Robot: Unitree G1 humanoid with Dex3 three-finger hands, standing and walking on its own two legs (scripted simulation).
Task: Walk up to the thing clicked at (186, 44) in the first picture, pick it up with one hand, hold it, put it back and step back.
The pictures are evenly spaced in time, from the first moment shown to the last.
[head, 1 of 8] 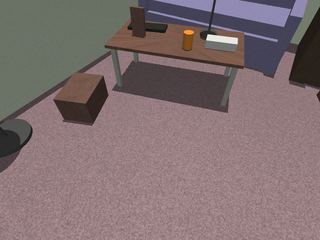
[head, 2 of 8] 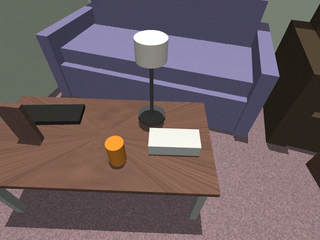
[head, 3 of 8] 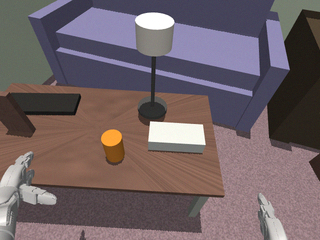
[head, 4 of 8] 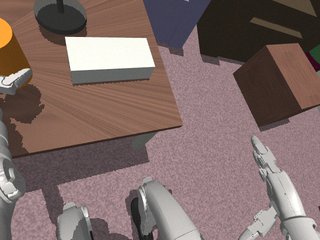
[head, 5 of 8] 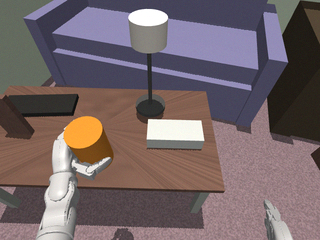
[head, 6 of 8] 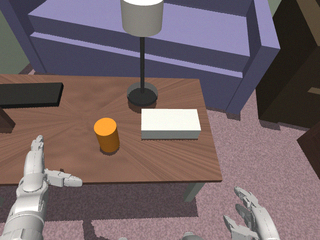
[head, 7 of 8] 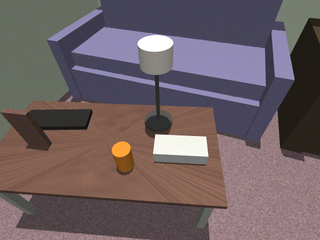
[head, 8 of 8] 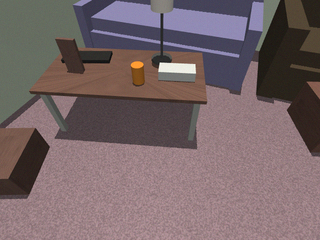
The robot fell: no
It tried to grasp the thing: yes
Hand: left
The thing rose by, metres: 0.30
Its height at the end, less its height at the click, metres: +0.00
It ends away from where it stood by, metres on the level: 0.01
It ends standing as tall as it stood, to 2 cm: yes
